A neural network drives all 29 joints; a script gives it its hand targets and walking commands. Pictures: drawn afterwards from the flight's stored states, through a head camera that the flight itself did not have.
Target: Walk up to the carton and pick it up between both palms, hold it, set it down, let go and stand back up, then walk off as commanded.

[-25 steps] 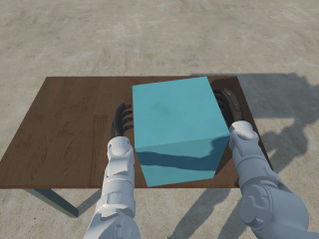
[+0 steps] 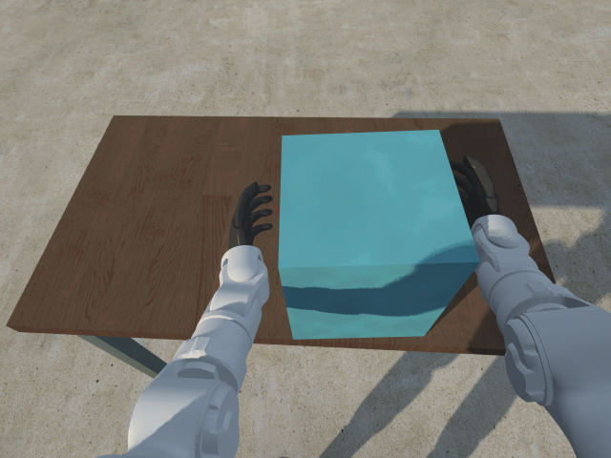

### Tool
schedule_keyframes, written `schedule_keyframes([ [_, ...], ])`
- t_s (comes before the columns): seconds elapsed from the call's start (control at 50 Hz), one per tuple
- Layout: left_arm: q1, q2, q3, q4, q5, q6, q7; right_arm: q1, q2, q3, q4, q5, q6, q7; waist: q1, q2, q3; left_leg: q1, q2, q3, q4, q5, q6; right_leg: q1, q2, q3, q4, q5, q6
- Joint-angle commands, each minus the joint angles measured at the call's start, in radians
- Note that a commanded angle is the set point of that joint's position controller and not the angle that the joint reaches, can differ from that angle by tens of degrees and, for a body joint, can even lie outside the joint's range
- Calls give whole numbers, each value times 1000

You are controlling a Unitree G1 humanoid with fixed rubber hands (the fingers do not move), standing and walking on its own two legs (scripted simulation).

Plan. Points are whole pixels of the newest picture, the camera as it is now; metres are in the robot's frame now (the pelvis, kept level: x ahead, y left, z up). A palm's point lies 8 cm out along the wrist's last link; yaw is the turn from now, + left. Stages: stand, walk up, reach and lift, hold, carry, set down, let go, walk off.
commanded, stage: set down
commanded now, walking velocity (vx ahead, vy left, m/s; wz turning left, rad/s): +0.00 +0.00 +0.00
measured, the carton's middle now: (359, 244) +0.43 +0.00 -0.01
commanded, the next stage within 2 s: none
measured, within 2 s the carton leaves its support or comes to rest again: neither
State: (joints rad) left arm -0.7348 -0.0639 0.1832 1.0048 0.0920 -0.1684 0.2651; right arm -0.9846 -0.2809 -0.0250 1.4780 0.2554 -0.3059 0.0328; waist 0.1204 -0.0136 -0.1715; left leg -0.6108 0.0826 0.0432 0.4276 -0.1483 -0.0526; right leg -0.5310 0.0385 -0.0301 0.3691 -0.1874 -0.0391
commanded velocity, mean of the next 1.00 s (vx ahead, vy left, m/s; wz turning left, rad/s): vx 0.00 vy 0.00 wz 0.00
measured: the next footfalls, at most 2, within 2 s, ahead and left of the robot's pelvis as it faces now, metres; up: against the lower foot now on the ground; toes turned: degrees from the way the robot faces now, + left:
none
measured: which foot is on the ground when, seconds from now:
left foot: down 0.00-1.00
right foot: down 0.00-1.00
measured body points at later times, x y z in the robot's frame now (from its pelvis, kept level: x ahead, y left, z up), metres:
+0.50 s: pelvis -0.02 +0.00 +0.00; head +0.06 -0.01 +0.44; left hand +0.33 +0.18 +0.01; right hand +0.40 -0.22 +0.01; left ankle +0.00 +0.14 -0.74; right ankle -0.03 -0.10 -0.74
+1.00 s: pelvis -0.03 +0.00 +0.00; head +0.02 -0.01 +0.45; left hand +0.28 +0.17 +0.01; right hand +0.33 -0.24 +0.00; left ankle +0.00 +0.14 -0.74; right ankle -0.03 -0.10 -0.74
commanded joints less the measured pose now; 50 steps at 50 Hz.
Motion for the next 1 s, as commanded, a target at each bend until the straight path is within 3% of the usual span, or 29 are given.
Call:
schedule_keyframes([
  [0.0,-289,22,-61,-157,-50,-57,-15,-341,-258,56,-65,58,-80,21,31,53,-612,488,-28,28,146,581,-47,-12,89,-1,17,313,-5],
  [0.02,-173,-13,-84,-190,-36,-53,-23,-236,-265,46,-57,57,-92,30,5,46,-596,529,-18,6,147,653,-51,29,91,-14,21,423,-2],
  [0.04,-150,33,-29,-159,-23,-57,-27,-242,-294,81,-65,62,-106,34,43,5,-615,476,-21,10,142,642,-37,73,88,1,46,466,13],
  [0.08,-117,3,-53,-172,-10,-55,-35,-233,-281,100,-64,111,-120,50,48,55,-591,513,-25,9,131,637,-39,71,95,0,35,440,5],
  [0.14,-57,70,-21,-194,-22,-61,-51,-169,-297,164,-120,147,-141,60,62,-15,-522,418,-42,24,107,570,-15,188,82,28,72,563,31],
  [0.2,37,26,-62,-301,-27,-69,-64,-90,-302,172,-158,164,-160,71,15,-5,-559,452,-40,2,111,610,-15,261,83,15,88,644,27],
  [0.24,35,44,-30,-276,-15,-73,-62,-99,-303,180,-190,151,-164,81,47,-34,-502,411,-37,12,88,531,5,227,68,25,77,565,37],
  [0.3,97,38,-80,-430,-38,-85,-72,-1,-313,155,-257,163,-185,95,-25,-18,-542,419,-44,0,80,512,9,274,78,24,80,562,32],
  [0.38,12,82,-100,-357,-95,-81,-70,-75,-296,152,-341,137,-151,114,-15,-73,-432,366,-45,25,49,243,35,167,49,28,41,242,45],
  [0.42,84,77,-103,-436,-100,-83,-59,-4,-317,159,-355,142,-153,119,-13,-81,-469,363,-46,20,57,285,37,197,52,28,53,292,42],
  [0.44,120,55,-135,-488,-104,-85,-62,53,-311,155,-320,149,-148,126,-53,-51,-452,403,-43,10,51,288,32,206,49,26,42,276,37],
  [0.46,126,45,-136,-478,-102,-75,-68,64,-309,146,-356,141,-142,129,-36,-53,-492,423,-38,7,42,285,31,217,54,16,30,260,26],
  [0.48,174,29,-172,-474,-96,-48,-70,122,-319,123,-297,149,-130,137,-85,-33,-399,432,-41,-12,28,265,27,197,51,20,16,258,22],
  [0.5,67,48,-142,-446,-87,-49,-63,8,-332,142,-323,147,-129,144,-25,-5,-419,418,-45,9,22,182,24,155,45,23,11,142,23],
  [0.58,107,76,-137,-431,-96,-13,-48,69,-330,106,-340,123,-106,153,-37,-87,-325,367,-52,10,24,94,38,138,35,24,6,15,25],
  [0.62,215,34,-159,-519,-73,13,-41,135,-345,94,-354,142,-110,164,-64,-63,-378,437,-44,-12,32,185,31,189,52,13,22,133,15],
  [0.64,83,58,-130,-468,-68,15,-37,44,-353,78,-297,131,-100,159,-35,-50,-328,396,-50,4,18,94,22,130,52,14,15,15,16],
  [0.66,212,-6,-204,-552,-82,28,-39,163,-365,63,-300,127,-107,169,-95,-25,-343,456,-39,-25,8,127,17,150,51,-6,8,81,6],
  [0.68,163,36,-158,-529,-69,27,-40,106,-352,79,-375,132,-111,171,-46,-38,-394,452,-46,-9,18,119,21,159,52,3,4,54,10],
  [0.7,287,-29,-249,-647,-92,44,-35,221,-375,42,-371,140,-116,174,-123,-41,-415,513,-33,-39,26,197,16,191,66,-20,19,174,3],
  [0.72,277,15,-166,-569,-62,42,-39,198,-362,73,-384,139,-125,177,-61,-55,-396,494,-46,-23,36,240,24,208,54,3,9,190,9],
  [0.74,243,14,-176,-541,-61,44,-47,217,-361,64,-357,124,-128,176,-101,-48,-362,466,-51,-24,23,199,29,209,46,5,0,179,17],
  [0.76,336,14,-150,-563,-42,43,-45,273,-358,67,-369,118,-134,184,-76,-61,-356,491,-49,-19,16,203,31,233,59,-7,7,184,17],
  [0.78,365,15,-189,-668,-65,46,-52,283,-358,106,-446,166,-139,181,-100,-71,-431,516,-51,-33,41,287,32,290,63,-6,24,286,18],
  [0.8,368,21,-138,-594,-27,56,-42,280,-351,90,-403,155,-138,180,-64,-60,-311,487,-64,-17,24,251,33,270,52,11,15,236,26],
  [0.88,478,4,-193,-700,-49,63,-57,389,-342,100,-473,163,-155,179,-105,-81,-323,543,-75,-35,30,311,44,323,51,16,11,312,32],
  [0.9,362,40,-141,-646,-40,51,-50,303,-349,74,-485,149,-158,176,-55,-72,-305,479,-75,-15,15,208,46,262,41,18,8,213,32],
  [0.94,548,-6,-203,-772,-43,55,-45,487,-363,76,-525,168,-166,189,-108,-85,-268,553,-60,-45,17,299,47,320,58,-4,18,328,13],
  [0.98,422,49,-189,-731,-59,36,-48,419,-361,55,-543,171,-176,176,-118,-78,-283,482,-84,-17,31,243,48,294,38,19,20,293,28],
])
